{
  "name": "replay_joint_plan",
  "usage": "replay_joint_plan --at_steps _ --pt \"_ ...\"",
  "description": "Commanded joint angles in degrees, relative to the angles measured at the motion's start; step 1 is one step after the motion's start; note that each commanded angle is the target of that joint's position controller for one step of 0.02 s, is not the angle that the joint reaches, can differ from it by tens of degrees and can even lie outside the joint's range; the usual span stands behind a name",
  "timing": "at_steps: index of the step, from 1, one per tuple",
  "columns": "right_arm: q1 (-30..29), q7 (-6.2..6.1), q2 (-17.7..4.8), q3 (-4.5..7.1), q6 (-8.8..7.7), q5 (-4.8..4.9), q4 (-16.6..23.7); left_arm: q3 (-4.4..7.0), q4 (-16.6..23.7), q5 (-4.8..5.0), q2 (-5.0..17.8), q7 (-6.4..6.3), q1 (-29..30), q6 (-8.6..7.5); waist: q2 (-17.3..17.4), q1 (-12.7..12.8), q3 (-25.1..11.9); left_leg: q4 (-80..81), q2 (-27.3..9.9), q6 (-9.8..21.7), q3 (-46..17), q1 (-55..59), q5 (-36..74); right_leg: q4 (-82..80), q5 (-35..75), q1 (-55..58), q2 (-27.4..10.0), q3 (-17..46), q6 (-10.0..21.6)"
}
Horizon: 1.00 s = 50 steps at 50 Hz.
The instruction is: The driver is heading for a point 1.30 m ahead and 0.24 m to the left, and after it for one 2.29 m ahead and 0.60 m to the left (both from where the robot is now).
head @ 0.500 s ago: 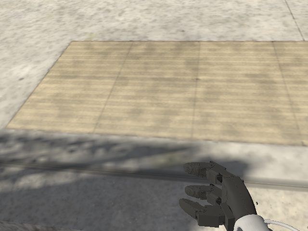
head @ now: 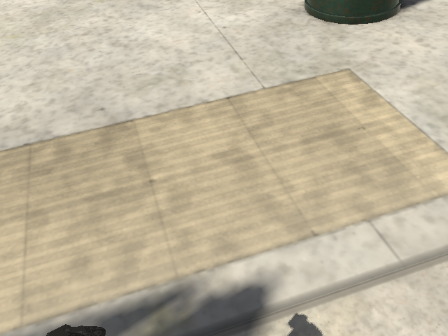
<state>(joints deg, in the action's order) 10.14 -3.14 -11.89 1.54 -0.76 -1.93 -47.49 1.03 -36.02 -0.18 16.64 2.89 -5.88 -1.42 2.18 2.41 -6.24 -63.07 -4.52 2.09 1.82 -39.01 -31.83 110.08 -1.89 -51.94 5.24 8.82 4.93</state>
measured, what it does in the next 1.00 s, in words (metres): walks ahead, turning left: right foot 0.23 m lower, then left foot 0.22 m higher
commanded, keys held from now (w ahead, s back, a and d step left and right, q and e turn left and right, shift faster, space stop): w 0.04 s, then w+q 0.90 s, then w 0.06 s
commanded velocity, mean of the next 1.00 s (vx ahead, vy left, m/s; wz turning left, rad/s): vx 0.50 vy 0.00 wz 0.35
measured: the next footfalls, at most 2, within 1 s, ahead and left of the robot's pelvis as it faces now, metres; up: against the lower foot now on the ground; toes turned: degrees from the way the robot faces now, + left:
right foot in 0.28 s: -0.01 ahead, -0.20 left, -0.23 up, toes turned +1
left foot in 0.74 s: +0.13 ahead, +0.05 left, -0.01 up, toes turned +17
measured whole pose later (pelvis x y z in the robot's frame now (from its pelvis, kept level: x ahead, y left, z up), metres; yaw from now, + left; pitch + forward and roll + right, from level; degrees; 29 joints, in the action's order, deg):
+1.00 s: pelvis +0.12 -0.09 +0.03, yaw +23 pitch +3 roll +0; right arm 18.4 0.3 -9.3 -0.1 0.0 -2.1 -55.3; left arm -6.4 -38.0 -2.0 5.8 1.8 -6.3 -4.6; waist 0.5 2.9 -10.5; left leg -53.2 3.6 4.4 -4.9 -30.5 -25.8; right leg 104.4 -1.8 -58.4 -1.5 3.0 1.6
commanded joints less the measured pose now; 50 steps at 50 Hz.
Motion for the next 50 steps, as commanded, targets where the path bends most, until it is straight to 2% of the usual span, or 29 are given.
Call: replay_joint_plan --at_steps 1,7,11,12,13,14,15,16,17,18,19,21,25,27,29,30,31,32,33,35,36,37,38,39,40,42,45,47,50 --pt "-12.73 1.36 -0.51 -1.36 -2.7 -0.2 4.21 -3.77 -1.75 0.57 -6.58 -0.93 -12.25 1.58 -0.56 9.34 9.67 27.25 -7.89 7.4 -13.09 -19.33 -16.77 -0.55 9.02 6.16 -3.44 -1.44 -2.1" --pt "-15.37 2.21 -7.55 -0.17 -3.08 1.4 10.05 -3.08 -3.49 0.92 -2.28 -2.94 -14.17 2.86 4.84 8.05 -0.23 20.64 -7.69 5.14 -9.34 -13.41 -12.29 -38.47 0.71 25.11 -10.7 -7.97 -1.6" --pt "-10.46 0.51 -1.07 -1.19 -0.4 3.7 13.86 -2.8 -10.68 -1.2 -5.53 -2.67 -15.57 3.82 2.06 -0.4 4.6 0.83 -5.27 2.35 -7.69 -9.84 -11.67 -85.38 16.03 37.85 -10.9 -17.9 1.01" --pt "-5.82 0.36 2.63 -1.82 0.43 3.35 12.79 -3.55 -11.8 -0.43 -8.66 -3.19 -16.28 3.3 -1.59 -2.31 7.03 -13.29 -1.66 1.4 -6.33 -9.87 -6.74 -97.29 12.37 39.24 -13.18 -13.93 1.42" --pt "-3.94 1.38 8.62 -2.84 0.87 3.12 13.19 -3.52 -14.01 -1.62 -10.28 -3.06 -19.46 2.51 -7.49 -2.71 6.72 -37.62 4.01 0.76 -3.87 -16.23 -4.71 -98.94 17.95 43.91 -16.43 -8.11 0.66" --pt "-9.83 3.1 14.9 -4.92 -1.26 4.46 15.19 -3.62 -18.12 -1.48 -9.74 -2.28 -26.68 1.15 -8.16 1.38 7.13 -55.96 4.15 0.97 -3.76 -11.27 0.52 -104.4 40.22 37.62 -19.95 -6.02 -4.09" --pt "-2.29 5.3 17.59 -4.09 -4.04 5.13 12.81 -3.09 -20.79 -3.38 -5.01 -1.48 -23.89 0.22 -15.62 -7.24 2.54 -80.29 7.61 1.3 -7.38 -31.4 -2.17 -74.31 89.99 51.29 -18.66 -2.96 -13.67" --pt "9.68 7.04 13.73 -3.95 -6.56 6.5 8.55 1.44 -21.81 -2.39 5.49 -0.87 -33.28 0.43 -16.79 -6.23 -6.89 -89.1 6.62 -2.27 -7.72 -41.89 1.82 -70.98 89.72 65.6 -24.91 3.54 -10.88" --pt "-0.94 7.46 12.01 -4.87 -6.58 6.2 10.92 2.79 -21.98 -1.2 6.77 -1.3 -35.91 2.15 -12.21 -1.41 -6.01 -88.07 5.55 -4.2 -5.64 -53.41 4.97 -74.95 60.53 71.5 -23.94 4.85 -5.96" --pt "-15.33 7.32 15.21 -7.23 -6.01 6.24 15.0 3.35 -22.02 -1.33 8.54 -3.02 -36.43 2.47 -11.76 2.88 -2.52 -83.32 -0.67 -4.63 -3.22 -61.55 9.5 -86.97 21.62 69.87 -30.08 15.33 3.11" --pt "-26.02 7.08 17.37 -8.15 -4.98 6.18 18.16 2.16 -21.01 -2.5 5.13 -4.55 -33.02 1.95 -8.31 4.56 1.54 -79.55 -3.78 -4.89 -6.42 -64.56 17.8 -91.58 -5.01 66.21 -32.01 22.61 5.37" --pt "-30.79 6.94 14.24 -7.18 -3.94 5.51 18.37 -0.75 -21.74 -4.11 -3.72 -7.04 -31.82 -0.42 -6.98 5.17 8.08 -80.75 -1.36 -4.34 -10.04 -63.9 21.77 -97.78 -6.78 59.1 -32.29 22.79 5.1" --pt "-27.9 6.49 12.3 -7.79 -3.15 4.67 18.63 -2.35 -24.28 -2.98 -8.12 -7.11 -31.92 -0.97 -10.85 2.56 10.77 -74.86 2.2 -0.29 -5.73 -58.83 24.37 -101.78 -0.87 51.06 -23.75 2.85 0.64" --pt "-26.44 7.03 14.41 -9.4 -1.9 4.37 18.12 -2.62 -26.01 -1.67 -6.54 -7.23 -31.97 0.15 -10.03 -0.43 7.79 -65.45 2.21 2.72 2.46 -42.31 20.78 -107.7 16.77 45.66 -22.18 -6.03 2.22" --pt "-26.4 7.24 11.7 -9.3 -1.55 4.62 17.78 -3.59 -26.41 0.25 -5.11 -6.37 -28.9 0.76 -8.27 -4.06 1.58 -38.08 5.0 7.04 13.14 -11.61 19.98 -107.11 61.5 37.42 -17.39 -21.42 0.4" --pt "-26.72 6.6 10.84 -9.06 -1.72 3.58 18.93 -3.13 -27.13 2.25 -1.08 -6.83 -30.05 0.42 -13.88 -5.72 -2.11 -30.83 6.43 7.49 12.94 -2.69 10.85 -103.64 88.23 40.72 -18.58 -21.25 1.66" --pt "-20.95 6.44 7.91 -7.49 -0.49 3.67 15.41 -2.65 -28.42 1.14 2.32 -7.27 -32.36 0.1 -18.92 -7.16 -7.12 -32.02 11.78 7.09 17.92 2.99 2.85 -98.4 114.18 45.84 -19.63 -22.0 3.68" --pt "-17.83 6.48 6.3 -6.94 0.55 3.77 14.37 -1.65 -28.03 0.84 6.03 -7.56 -34.89 -0.04 -23.08 -6.12 -6.43 -19.83 11.62 7.84 15.78 4.46 -8.08 -89.25 119.06 50.38 -21.9 -20.05 5.18" --pt "-18.89 6.1 6.77 -6.7 1.27 4.16 14.75 -2.5 -28.2 1.22 3.26 -7.14 -41.16 -1.01 -19.64 -3.2 -9.8 -17.16 12.38 9.49 11.23 14.11 -2.76 -84.73 119.62 43.96 -22.81 -17.74 5.66" --pt "-5.05 4.28 0.76 -3.37 4.99 2.88 10.32 -0.65 -23.44 -0.18 9.47 -4.38 -30.33 -3.48 -17.18 -10.14 -14.83 -5.26 13.11 7.56 2.95 24.41 2.32 -82.4 82.0 41.37 -23.96 -14.84 11.29" --pt "-5.05 4.02 -2.63 -1.17 6.95 1.83 8.49 -0.52 -18.42 -0.95 7.78 -4.09 -20.22 -3.63 -12.28 -10.61 -11.36 1.55 12.69 8.04 -1.63 24.42 1.3 -76.61 61.44 34.28 -18.86 -16.84 11.73" --pt "-6.05 4.15 -2.08 -0.92 7.17 0.24 6.02 -1.54 -12.54 -1.16 1.42 -3.25 -10.68 -4.01 -0.6 -7.69 -4.08 12.98 7.83 10.99 -12.13 20.41 2.5 -59.96 23.42 24.4 -13.44 -14.85 11.13" --pt "-3.53 4.07 0.22 -2.45 6.62 -3.45 4.27 -2.75 -7.07 -0.35 -4.8 -1.95 -1.36 -4.62 5.28 -6.46 1.34 20.26 3.18 13.99 -23.18 10.45 -0.09 -26.79 0.87 17.14 -8.72 -7.85 8.56" --pt "-5.7 3.69 3.17 -3.97 5.03 -5.65 6.15 -3.9 -3.12 1.39 -10.81 -0.37 -3.0 -4.96 14.24 -3.05 1.44 31.53 -4.26 19.15 -39.28 4.73 -10.36 2.77 -13.08 6.38 -1.48 0.57 4.15" --pt "-3.23 3.81 5.25 -4.18 2.89 -2.9 3.23 -4.88 -0.71 0.96 -13.92 0.61 -4.96 -5.27 10.61 -0.84 6.06 34.81 -6.71 17.5 -44.43 -0.42 -22.18 13.46 -16.25 -3.73 -1.38 3.57 3.95" --pt "-1.57 3.86 6.01 -3.88 0.59 1.31 -1.52 -5.79 0.13 -0.94 -11.62 2.1 -7.86 -4.46 2.9 3.61 10.5 33.54 -3.99 11.72 -38.35 -1.2 -21.42 13.77 -11.51 -11.87 -4.93 1.85 2.37" --pt "-7.29 3.54 3.56 -3.44 -0.32 -0.31 -0.63 -6.29 -1.33 -0.83 -7.22 1.5 -10.88 -3.3 1.46 8.77 9.6 36.02 -1.88 11.96 -31.79 -9.39 -17.31 5.04 -3.0 -7.1 -6.28 -2.97 -2.92" --pt "-11.75 3.55 -0.26 -2.06 -1.2 -0.81 1.66 -6.09 -1.77 -2.38 -5.5 -0.76 -7.69 -3.06 1.57 8.81 5.34 37.22 -0.24 13.93 -26.8 -15.49 -5.47 3.08 -0.78 3.54 -5.55 -8.61 -4.43" --pt "-12.49 3.65 -0.96 -1.76 -2.27 0.54 3.25 -5.84 -3.87 -1.73 -4.85 -2.5 -8.71 -2.34 3.23 8.59 1.78 37.45 0.63 12.52 -20.24 -13.02 1.75 -19.65 3.24 13.88 -7.54 -11.41 -3.86"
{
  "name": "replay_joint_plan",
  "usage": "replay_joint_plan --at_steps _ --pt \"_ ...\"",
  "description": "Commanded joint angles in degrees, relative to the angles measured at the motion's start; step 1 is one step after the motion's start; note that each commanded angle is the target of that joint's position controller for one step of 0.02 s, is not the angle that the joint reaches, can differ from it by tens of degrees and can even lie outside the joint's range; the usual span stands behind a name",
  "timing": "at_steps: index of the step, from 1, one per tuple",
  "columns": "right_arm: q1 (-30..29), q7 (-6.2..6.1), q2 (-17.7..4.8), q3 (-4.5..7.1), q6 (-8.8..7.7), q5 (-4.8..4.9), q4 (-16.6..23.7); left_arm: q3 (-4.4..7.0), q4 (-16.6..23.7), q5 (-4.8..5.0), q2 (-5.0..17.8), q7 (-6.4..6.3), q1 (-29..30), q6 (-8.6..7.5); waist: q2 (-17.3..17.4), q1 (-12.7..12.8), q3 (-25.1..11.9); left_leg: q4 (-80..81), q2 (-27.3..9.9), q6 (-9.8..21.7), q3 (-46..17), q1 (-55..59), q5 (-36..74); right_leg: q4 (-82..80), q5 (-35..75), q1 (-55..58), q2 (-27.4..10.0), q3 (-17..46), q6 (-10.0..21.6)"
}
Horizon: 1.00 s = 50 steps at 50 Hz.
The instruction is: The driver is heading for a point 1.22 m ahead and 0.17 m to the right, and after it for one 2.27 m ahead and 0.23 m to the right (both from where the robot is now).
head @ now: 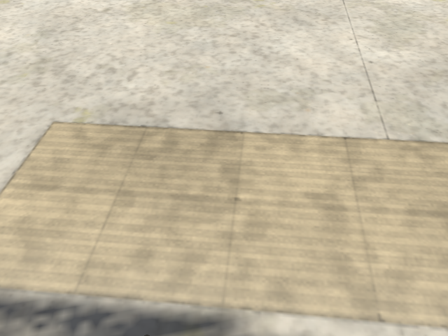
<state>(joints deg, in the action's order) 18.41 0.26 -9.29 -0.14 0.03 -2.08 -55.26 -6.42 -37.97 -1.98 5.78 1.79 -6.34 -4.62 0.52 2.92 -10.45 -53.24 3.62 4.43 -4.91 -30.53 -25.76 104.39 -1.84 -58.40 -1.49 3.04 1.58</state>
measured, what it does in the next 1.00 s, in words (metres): climbs, turning right: right foot, then left foot 0.22 m higher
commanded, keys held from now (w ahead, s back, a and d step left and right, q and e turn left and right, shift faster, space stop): w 0.26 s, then w+e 0.74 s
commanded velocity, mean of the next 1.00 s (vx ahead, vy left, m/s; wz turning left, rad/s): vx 0.50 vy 0.00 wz -0.20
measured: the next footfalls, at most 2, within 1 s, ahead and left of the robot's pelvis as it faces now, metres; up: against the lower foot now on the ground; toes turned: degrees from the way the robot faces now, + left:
right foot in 0.10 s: +0.08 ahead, -0.14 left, +0.00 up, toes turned -1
left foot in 0.58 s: +0.34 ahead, +0.10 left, +0.22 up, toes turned +5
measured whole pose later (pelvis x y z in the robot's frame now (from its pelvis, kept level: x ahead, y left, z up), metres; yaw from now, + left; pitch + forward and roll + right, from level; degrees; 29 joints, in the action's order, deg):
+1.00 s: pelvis +0.34 -0.03 +0.27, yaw -16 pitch +1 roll +2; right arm 21.9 -1.7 -9.2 -0.9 -5.6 -1.9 -57.2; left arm 0.6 -39.8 1.2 10.4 2.4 -7.5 0.4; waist 1.3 -0.9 -5.6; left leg -22.9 -5.7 -1.8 20.2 -3.1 -18.6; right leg 73.1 4.2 -53.6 -6.8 -1.5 5.9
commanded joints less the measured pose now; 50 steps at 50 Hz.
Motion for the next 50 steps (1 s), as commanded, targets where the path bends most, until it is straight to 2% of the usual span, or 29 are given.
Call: replay_joint_plan --at_steps 1,3,4,5,6,7,8,9,10,12,14,20,23,24,25,26,28,29,30,31,32,33,34,35,37,39,42,47,50 --pt "-20.96 0.29 -5.38 -0.08 -2.68 0.65 10.98 1.51 -3.03 0.01 5.63 -1.84 -8.22 1.1 7.57 7.57 2.2 30.58 -7.33 10.49 -12.04 -18.85 3.04 -20.14 0.76 28.32 0.02 -9.33 0.72" --pt "-13.26 -1.08 -7.9 0.26 -1.94 1.07 9.23 3.38 -5.58 2.22 8.49 -2.79 -8.91 2.35 9.85 4.87 0.19 28.78 -8.99 10.73 -11.14 -6.26 7.02 -49.15 -10.44 37.78 -1.16 -10.78 3.19" --pt "-12.59 -1.44 -8.25 0.15 -2.09 -0.15 9.19 5.04 -8.31 3.58 9.77 -3.08 -12.31 2.98 10.79 5.58 0.83 25.26 -9.86 10.96 -12.2 -1.99 6.71 -59.91 -10.13 41.83 -0.97 -11.03 3.57" --pt "-10.49 -0.79 -6.01 -0.46 -1.98 -0.25 8.76 6.2 -10.56 3.77 9.89 -2.63 -14.81 3.53 7.59 5.47 4.75 15.83 -8.35 10.04 -10.21 1.95 5.3 -77.16 -9.98 43.95 -1.15 -9.18 4.36" --pt "-8.54 0.44 -1.0 -1.19 -2.78 0.03 8.86 6.88 -14.51 2.12 9.95 -1.66 -20.01 3.51 -0.32 3.98 5.98 -4.17 -3.33 8.62 -6.79 -4.18 10.75 -80.3 -9.82 52.4 -3.92 0.44 4.55" --pt "-7.52 1.85 4.8 -2.08 -5.06 1.17 9.2 7.07 -17.53 0.42 11.26 -1.02 -30.35 3.23 -13.94 3.64 4.71 -29.98 4.67 4.23 -5.08 -22.14 7.69 -79.18 9.17 66.72 -13.19 21.71 6.49" --pt "0.8 3.39 5.84 -1.56 -7.21 2.69 5.8 6.41 -18.22 -1.03 9.94 -0.82 -31.01 3.24 -10.79 -1.04 1.72 -56.85 8.14 0.78 -13.25 -35.17 6.45 -82.66 18.78 75.58 -20.31 35.25 8.59" --pt "-2.23 4.01 3.31 -1.28 -8.31 5.38 7.56 6.71 -18.15 -2.25 9.09 -0.88 -29.17 2.95 -7.14 -2.12 3.64 -63.1 5.44 0.13 -15.03 -42.02 12.44 -89.89 -12.04 70.12 -22.43 41.86 9.9" --pt "-12.04 3.36 3.88 -2.78 -7.58 4.69 12.54 6.65 -16.5 -1.96 9.3 -1.44 -20.33 3.73 -4.49 -3.22 12.02 -73.29 3.76 -1.19 -12.49 -46.19 18.17 -87.59 -16.8 59.41 -18.96 30.99 9.24" --pt "-14.15 2.74 3.33 -3.35 -6.43 3.06 14.52 4.88 -15.71 -2.38 2.39 -1.38 -16.03 2.91 -0.48 -4.84 14.78 -81.82 1.9 -0.96 -11.09 -47.62 20.98 -87.24 -19.38 50.25 -15.36 20.79 8.72" --pt "-13.3 2.79 3.61 -3.78 -5.78 3.31 14.64 4.16 -18.15 -1.39 -0.49 -1.14 -20.1 2.12 -0.28 -4.21 15.68 -83.91 1.07 0.3 -8.88 -51.52 21.34 -87.15 -18.57 49.36 -13.11 14.09 9.28" --pt "-22.14 2.52 7.5 -6.98 -4.6 3.09 20.85 3.31 -21.32 -0.77 1.78 -1.28 -27.2 2.55 -5.59 -2.01 15.11 -82.64 -9.62 -1.24 4.22 -61.38 22.68 -91.77 -13.1 47.07 -12.34 10.9 9.31" --pt "-42.07 2.51 8.84 -9.54 -5.58 3.69 29.61 3.83 -24.09 1.69 2.44 -2.97 -37.34 3.16 -6.57 5.87 17.92 -59.0 -12.28 -2.84 16.09 -54.39 15.93 -107.3 -14.26 41.82 -13.0 12.5 11.54" --pt "-47.01 2.55 12.14 -10.84 -5.9 3.3 31.72 4.34 -25.78 3.01 1.74 -4.13 -41.21 3.71 -9.24 6.65 17.76 -50.59 -14.34 -1.6 13.6 -45.55 11.61 -110.47 -6.99 40.51 -14.0 12.15 11.55" --pt "-42.76 3.33 10.02 -9.86 -5.73 3.81 29.87 4.07 -25.71 2.74 1.24 -3.9 -38.73 3.66 -7.0 3.16 13.33 -37.37 -11.73 0.1 20.89 -29.82 11.85 -112.15 5.23 40.24 -11.33 4.33 10.33" --pt "-39.06 3.32 10.36 -8.56 -6.43 3.08 28.91 3.31 -27.32 2.41 0.03 -2.8 -40.19 2.21 -10.27 -0.15 4.68 -36.28 -6.47 2.49 23.9 -11.79 8.92 -104.16 43.6 40.11 -8.55 -0.74 9.54" --pt "-21.47 2.45 1.16 -3.87 -5.48 3.31 24.98 6.15 -26.76 1.77 11.52 -2.04 -37.91 0.12 -23.77 -10.12 -4.9 -27.66 -1.62 5.11 16.94 0.31 -9.66 -91.38 89.66 56.16 -12.74 0.57 12.03" --pt "-13.56 2.51 -4.89 -1.25 -5.11 3.39 22.85 7.02 -25.9 1.81 14.66 -2.57 -32.42 -0.01 -24.38 -15.52 -5.99 -20.32 -2.69 5.82 9.61 2.96 -11.22 -83.67 94.32 62.16 -13.56 1.11 11.49" --pt "-0.71 3.22 -9.96 0.82 -4.92 2.22 18.16 7.23 -23.37 0.62 14.67 -2.71 -25.25 -0.82 -14.63 -20.36 -12.19 -15.16 -8.9 8.54 -5.28 17.83 -8.62 -69.7 89.86 52.92 -12.57 2.34 12.43" --pt "3.99 2.31 -12.9 2.78 -3.31 0.44 14.98 6.89 -21.46 2.4 7.88 -1.13 -25.22 -1.67 4.72 -18.02 -15.64 7.69 -16.77 13.8 -30.65 29.63 -30.41 -54.27 61.43 32.91 -3.14 3.61 12.04" --pt "6.63 0.64 -15.27 3.72 -1.49 0.06 11.78 6.03 -17.87 0.8 1.88 0.69 -16.97 -2.39 19.0 -17.76 -15.0 33.32 -25.57 15.88 -53.96 30.13 -40.48 -25.91 3.06 20.85 5.3 7.39 10.71" --pt "0.59 -0.97 -8.86 1.88 -1.02 -0.21 9.61 6.15 -12.55 0.9 -2.31 3.07 -8.15 -1.97 14.74 -13.75 -7.15 36.15 -28.59 12.89 -55.99 18.6 -35.26 5.28 -5.05 10.08 7.4 12.36 9.41" --pt "-5.91 -0.87 0.12 -0.9 -1.99 0.31 6.62 5.13 -5.81 1.85 -5.11 3.98 -1.52 -0.92 11.49 -8.08 5.28 31.94 -27.94 9.84 -42.6 6.39 -31.82 17.25 -10.46 0.14 5.37 10.23 10.23" --pt "-10.31 -0.23 5.03 -1.91 -3.42 -0.05 3.85 4.96 -3.03 1.83 -3.99 3.7 -2.78 0.06 5.95 -2.55 11.07 27.2 -26.37 4.99 -27.18 -2.17 -25.4 14.89 -8.26 1.25 2.28 8.09 11.95" --pt "-13.19 0.86 7.03 -1.87 -4.69 -0.13 0.14 5.14 -4.12 2.64 -2.45 2.19 -12.42 2.79 -0.13 5.48 13.66 24.1 -22.04 -3.34 -4.22 -6.7 -9.42 7.6 -3.85 6.33 -0.64 6.23 11.76" --pt "-12.5 1.13 3.4 -0.85 -5.09 -0.68 -0.81 5.16 -5.06 4.09 -1.73 -0.45 -14.99 5.03 3.68 5.99 16.65 31.15 -20.13 -2.75 7.6 -5.39 -3.1 -0.03 -6.03 5.35 -0.51 3.67 9.22" --pt "-12.74 -0.53 -0.21 -1.13 -5.65 -0.84 0.02 6.59 -2.21 1.96 3.29 -1.88 -9.99 5.48 6.22 6.35 18.24 40.17 -18.82 -0.38 13.65 -8.2 4.09 -8.78 1.92 7.43 -1.36 1.33 4.98" --pt "-2.01 -2.52 -8.85 0.71 -6.74 0.19 1.31 7.71 -0.79 2.94 7.15 0.09 -3.78 4.85 -0.86 0.28 11.56 42.35 -20.55 1.34 17.72 17.33 10.54 -26.5 8.83 4.63 -5.95 -2.28 4.18" --pt "0.3 -2.71 -12.15 2.44 -6.43 0.65 3.45 7.46 1.15 3.76 7.18 1.67 4.05 4.9 1.46 -3.93 12.31 43.97 -22.68 2.42 18.7 26.45 10.65 -41.05 4.15 6.55 -7.72 -5.64 4.15"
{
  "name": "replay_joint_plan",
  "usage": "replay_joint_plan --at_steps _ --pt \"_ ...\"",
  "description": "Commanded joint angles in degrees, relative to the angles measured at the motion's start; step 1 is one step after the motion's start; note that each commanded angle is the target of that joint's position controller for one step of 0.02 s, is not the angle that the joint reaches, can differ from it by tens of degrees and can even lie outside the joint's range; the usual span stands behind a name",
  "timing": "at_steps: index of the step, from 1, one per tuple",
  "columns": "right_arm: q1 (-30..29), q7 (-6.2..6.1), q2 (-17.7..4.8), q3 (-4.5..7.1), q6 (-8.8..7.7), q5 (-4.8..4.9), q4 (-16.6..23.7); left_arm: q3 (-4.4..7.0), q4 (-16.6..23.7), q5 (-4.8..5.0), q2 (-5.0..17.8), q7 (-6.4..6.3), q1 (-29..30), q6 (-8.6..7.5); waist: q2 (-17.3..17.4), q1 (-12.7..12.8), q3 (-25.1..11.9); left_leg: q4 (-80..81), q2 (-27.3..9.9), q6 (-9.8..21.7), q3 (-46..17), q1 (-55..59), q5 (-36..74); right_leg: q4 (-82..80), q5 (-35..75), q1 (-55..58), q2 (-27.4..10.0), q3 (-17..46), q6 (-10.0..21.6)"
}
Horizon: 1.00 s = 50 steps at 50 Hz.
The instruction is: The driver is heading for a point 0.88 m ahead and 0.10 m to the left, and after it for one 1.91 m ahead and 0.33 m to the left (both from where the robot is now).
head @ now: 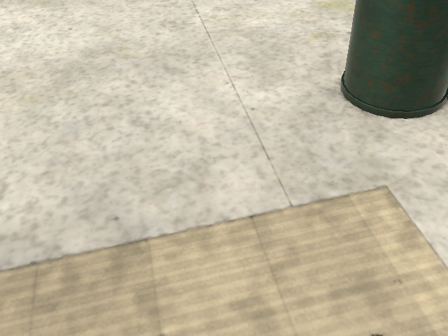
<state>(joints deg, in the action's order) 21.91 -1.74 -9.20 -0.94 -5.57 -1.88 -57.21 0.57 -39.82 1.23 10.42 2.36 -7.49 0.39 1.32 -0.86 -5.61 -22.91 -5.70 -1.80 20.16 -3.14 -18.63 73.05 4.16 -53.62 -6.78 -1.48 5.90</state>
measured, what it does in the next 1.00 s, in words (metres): walks ahead, turning left: right foot, then left foot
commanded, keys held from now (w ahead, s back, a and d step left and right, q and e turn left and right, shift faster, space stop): w+e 0.04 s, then w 0.06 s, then w+q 0.64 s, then q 0.26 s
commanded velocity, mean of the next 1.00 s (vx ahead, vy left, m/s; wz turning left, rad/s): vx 0.45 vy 0.00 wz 0.24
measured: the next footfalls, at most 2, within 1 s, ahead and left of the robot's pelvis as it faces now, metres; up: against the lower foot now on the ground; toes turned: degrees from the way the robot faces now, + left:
right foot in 0.16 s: +0.22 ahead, -0.16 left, +0.00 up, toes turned -11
left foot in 0.72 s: +0.58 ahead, +0.07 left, +0.00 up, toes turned +11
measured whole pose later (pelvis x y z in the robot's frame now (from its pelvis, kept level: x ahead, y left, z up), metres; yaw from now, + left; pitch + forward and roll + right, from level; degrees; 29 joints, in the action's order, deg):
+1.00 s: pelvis +0.54 +0.00 +0.00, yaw +19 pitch +5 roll -1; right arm 15.1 -0.6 -14.7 4.6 -1.6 0.9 -41.4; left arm 2.4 -35.2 -1.7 14.6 -3.0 -1.1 -4.5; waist -1.8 -2.7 1.7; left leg -24.8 8.1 6.1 -5.7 -19.8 -9.1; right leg 58.0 -13.6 -43.4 -4.2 6.2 -4.2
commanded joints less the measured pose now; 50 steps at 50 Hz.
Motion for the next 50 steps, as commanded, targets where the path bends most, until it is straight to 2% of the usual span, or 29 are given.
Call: replay_joint_plan --at_steps 1,3,5,6,7,8,9,10,11,12,13,15,18,21,24,29,32,34,35,36,37,38,39,40,41,42,43,46,50 --pt "-3.4 -0.57 -12.82 3.91 -0.45 0.97 6.53 0.68 3.49 1.21 3.01 1.44 7.11 -0.05 1.15 -1.1 8.47 14.29 -14.22 9.19 -5.9 0.44 3.16 -14.44 -4.78 3.94 -2.64 -2.13 -0.55" --pt "-3.46 0.22 -13.2 4.8 0.11 2.09 7.94 1.19 3.7 1.17 3.97 1.69 7.7 -0.02 2.13 -1.77 10.51 14.41 -14.85 9.72 -4.58 1.28 5.68 -24.06 -10.96 11.83 -1.6 -4.53 -0.73" --pt "-2.36 0.99 -14.23 5.59 0.83 3.24 7.64 1.68 3.49 0.54 4.74 1.71 5.4 -0.18 4.38 -1.25 12.07 10.2 -15.58 10.72 -4.55 3.77 19.76 -30.02 -18.73 17.89 1.44 -7.43 0.14" --pt "-3.35 1.45 -14.96 5.9 1.35 3.71 7.25 2.48 2.26 0.14 5.68 1.55 0.34 -0.48 5.39 1.61 11.64 3.8 -14.92 10.58 -3.68 3.82 33.34 -34.84 -20.18 23.72 3.8 -8.5 1.11" --pt "-4.44 1.95 -14.63 5.76 1.81 3.94 7.1 4.41 -0.57 -0.16 8.55 1.3 -9.3 -1.02 4.31 6.4 7.27 -7.81 -11.83 9.83 -2.55 2.94 42.54 -43.3 -16.37 35.15 7.2 -9.16 2.69" --pt "-3.08 1.89 -12.59 5.04 1.49 3.07 7.33 6.61 -2.48 -0.67 13.59 0.54 -17.57 -1.35 2.05 9.03 1.6 -21.44 -8.63 8.29 -3.22 -6.32 37.17 -40.77 -12.73 50.7 6.94 -3.82 3.36" --pt "-1.02 2.28 -5.45 3.0 0.1 1.7 10.65 7.89 -2.3 -1.7 21.29 -0.73 -21.32 -1.63 -14.67 5.99 -5.03 -44.05 -0.58 4.07 -4.28 -31.15 11.11 -40.42 -8.97 70.51 -8.11 20.3 10.96" --pt "-3.14 2.63 -4.45 2.36 -1.37 3.6 10.91 6.56 -1.97 -1.65 17.75 -0.58 -22.91 -2.53 -15.08 6.25 -13.76 -59.21 6.27 3.27 -17.79 -38.69 -10.7 -55.2 -18.26 72.43 -17.3 42.31 15.78" --pt "-10.99 3.28 -7.95 3.74 -2.0 6.42 12.4 5.18 -1.58 -2.38 13.09 0.02 -21.7 -3.72 -7.13 8.23 -8.75 -65.45 4.4 4.35 -24.19 -42.97 -6.88 -58.12 -17.56 67.17 -16.57 36.51 11.5" --pt "-13.56 3.51 -6.23 3.35 -1.96 6.42 13.5 4.63 -1.05 -2.43 11.48 0.23 -17.64 -4.18 -5.53 6.49 -5.33 -65.99 1.56 5.07 -24.98 -44.87 -2.0 -55.76 -15.84 60.82 -15.77 27.48 8.92" --pt "-13.75 3.24 -6.04 3.22 -1.59 5.17 13.19 3.62 -0.16 -2.11 8.47 0.38 -13.71 -4.74 -3.41 4.62 -3.02 -63.13 -0.53 5.3 -26.09 -42.8 2.72 -55.89 -15.05 54.03 -13.93 20.66 7.1" --pt "-9.17 3.06 -7.66 4.28 -0.11 4.89 11.87 2.28 0.03 -2.47 4.69 -0.03 -10.23 -6.18 -5.47 1.42 -0.14 -57.68 -2.69 5.27 -26.92 -38.65 9.05 -58.97 -16.46 47.24 -11.04 11.99 4.94" --pt "-10.27 2.57 -6.23 4.51 1.43 4.81 11.75 2.42 -1.58 -2.91 5.74 -1.26 -12.3 -7.29 -4.76 1.01 4.06 -54.35 -2.27 4.66 -26.9 -42.53 12.14 -61.83 -10.56 45.23 -9.65 3.98 3.63" --pt "-14.21 2.57 -5.28 4.46 2.0 4.18 13.65 2.37 -2.89 -3.35 6.07 -2.65 -13.9 -7.07 -5.9 1.22 7.66 -48.06 -1.03 3.39 -27.08 -47.8 16.55 -63.3 -6.11 45.0 -8.87 -1.66 3.4" --pt "-18.31 3.59 -5.12 4.36 1.75 3.17 15.6 2.75 -3.42 -3.65 7.96 -3.75 -12.92 -7.28 -4.62 1.22 8.9 -35.57 -0.36 3.44 -24.36 -46.57 22.91 -64.25 -3.06 45.41 -8.42 -6.58 2.46" --pt "-24.9 5.96 -3.77 3.78 1.62 3.3 18.62 3.93 -5.59 -2.26 10.01 -4.63 -15.25 -6.13 -4.51 4.19 12.15 -19.29 0.88 5.93 -17.25 -43.97 21.62 -63.12 6.27 54.71 -9.77 -11.7 1.24" --pt "-21.81 6.46 -6.46 4.95 2.0 3.33 19.97 4.93 -5.46 -1.1 12.66 -4.87 -12.77 -5.11 -8.24 1.07 8.35 -15.89 5.41 9.22 -12.56 -35.84 14.21 -54.26 33.94 61.1 -10.29 -13.08 -0.14" --pt "-9.7 5.63 -11.1 7.11 2.18 3.55 17.62 5.83 -4.61 -0.47 14.99 -5.01 -9.38 -4.23 -9.71 -5.45 2.15 -11.95 9.66 12.01 -11.0 -21.39 12.28 -38.84 43.47 60.9 -8.8 -13.44 -1.67" --pt "-1.95 4.31 -14.69 8.98 2.47 3.16 15.65 5.95 -4.4 -0.25 15.0 -5.0 -9.18 -4.06 -7.15 -9.17 -2.48 -8.01 11.02 13.47 -13.84 -7.19 14.39 -24.85 35.94 54.38 -5.51 -13.55 -3.78" --pt "0.82 2.95 -19.23 9.75 3.03 2.25 14.91 3.97 -2.83 -2.55 7.53 -4.81 -9.95 -4.79 4.83 -6.52 -5.01 -12.18 0.55 15.41 -30.05 7.39 22.13 -5.61 -8.88 35.82 -0.66 -11.62 -5.97" --pt "-1.33 3.26 -21.93 9.84 2.19 2.11 17.29 2.17 0.64 -2.16 3.0 -4.36 -15.86 -6.74 13.99 -0.74 -14.75 -1.45 -11.86 29.65 -66.46 23.25 11.14 14.93 -38.77 15.17 11.96 0.42 -9.15" --pt "-0.53 3.33 -18.35 9.05 2.09 1.97 18.29 3.01 2.05 -0.1 7.77 -3.79 -9.26 -8.8 6.96 -4.86 -17.35 5.67 -12.14 28.09 -68.14 23.55 11.45 19.4 -34.73 10.17 9.38 9.29 -8.58" --pt "-3.51 3.04 -15.18 8.31 1.74 2.26 18.61 2.98 3.63 0.77 8.88 -3.73 -5.89 -9.38 3.94 -3.81 -10.54 4.29 -10.7 24.99 -58.41 16.46 18.0 16.5 -29.86 8.16 6.58 8.74 -7.7" --pt "-7.66 3.07 -13.33 7.59 1.45 2.92 19.71 3.0 3.71 -0.74 9.1 -4.32 -4.64 -9.41 -3.0 -0.99 -6.11 3.39 -8.23 22.39 -50.67 6.52 27.42 12.07 -26.49 10.73 3.85 8.16 -7.68" --pt "-10.61 3.0 -11.64 7.18 1.38 3.21 20.55 3.63 3.94 -1.79 10.3 -4.86 -4.09 -8.9 -4.07 0.91 -3.43 3.1 -6.1 21.31 -44.98 -0.96 33.62 8.0 -25.57 13.03 2.25 7.56 -8.01" --pt "-11.26 2.7 -10.56 6.73 1.42 2.58 20.95 4.09 4.44 -2.14 11.06 -4.94 -4.4 -7.96 -3.21 2.26 -2.6 3.62 -4.89 20.73 -41.72 -6.21 38.06 6.23 -25.3 16.31 1.31 7.47 -8.04" --pt "-10.95 2.74 -11.05 6.93 1.46 2.21 20.88 4.25 4.97 -2.57 10.99 -5.0 -4.38 -7.01 -2.65 2.87 -1.99 3.68 -3.54 20.27 -40.24 -8.9 42.3 3.56 -25.19 17.2 1.21 7.06 -8.42" --pt "-8.89 1.69 -14.09 7.77 1.74 2.04 20.01 3.28 5.37 -3.17 7.93 -5.54 -3.28 -5.33 -1.37 2.96 -1.97 2.12 -1.1 18.59 -35.36 -12.54 52.99 -6.51 -22.53 16.45 2.47 5.1 -9.62" --pt "-8.42 -0.19 -14.42 8.01 4.5 3.58 20.2 2.58 6.67 -2.78 6.89 -5.57 2.75 -4.44 3.33 0.94 -4.82 -1.15 2.54 13.38 -33.65 -12.34 46.25 -20.8 -11.58 17.83 5.69 4.68 -10.89"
